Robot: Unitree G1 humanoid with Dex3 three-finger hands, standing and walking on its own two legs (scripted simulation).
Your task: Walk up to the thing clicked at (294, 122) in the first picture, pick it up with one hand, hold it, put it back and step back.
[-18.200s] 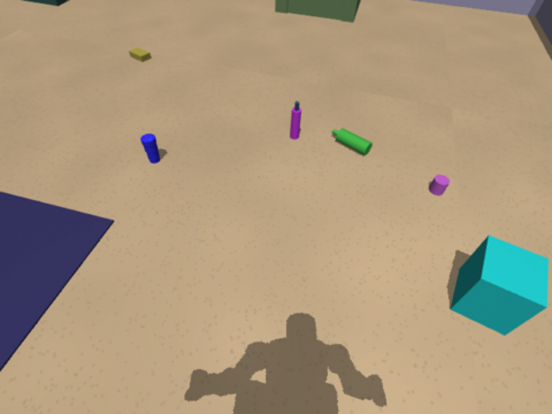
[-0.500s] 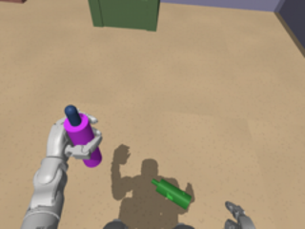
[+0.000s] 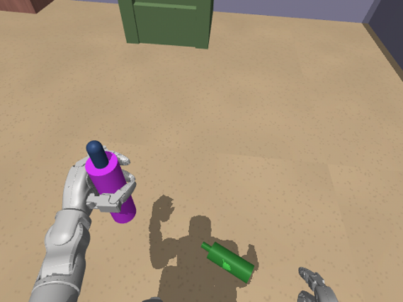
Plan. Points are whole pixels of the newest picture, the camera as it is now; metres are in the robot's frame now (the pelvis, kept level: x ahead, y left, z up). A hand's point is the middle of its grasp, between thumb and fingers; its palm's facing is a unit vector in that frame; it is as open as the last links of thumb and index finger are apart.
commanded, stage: hold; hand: left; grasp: from the side
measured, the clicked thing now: (111, 184) +0.32 +0.18 +0.05
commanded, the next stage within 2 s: crouch in 1.92 s
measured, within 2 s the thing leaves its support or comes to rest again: neither
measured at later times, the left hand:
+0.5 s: hand (116, 183) +0.32 +0.16 +0.07, palm faces -0.02 -1.00 +0.00, open 7.3 cm
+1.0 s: hand (116, 184) +0.32 +0.16 +0.07, palm faces -0.02 -1.00 +0.01, open 7.3 cm
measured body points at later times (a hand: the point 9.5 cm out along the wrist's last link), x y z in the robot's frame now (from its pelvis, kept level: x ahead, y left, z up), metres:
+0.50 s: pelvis -0.01 +0.00 +0.00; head +0.02 +0.00 +0.45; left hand +0.32 +0.22 +0.07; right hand +0.12 -0.25 -0.10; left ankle +0.02 +0.13 -0.70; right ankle +0.00 -0.13 -0.70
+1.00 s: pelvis -0.01 +0.00 +0.00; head +0.02 +0.00 +0.45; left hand +0.31 +0.22 +0.07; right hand +0.12 -0.25 -0.10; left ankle +0.02 +0.13 -0.70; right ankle +0.00 -0.13 -0.70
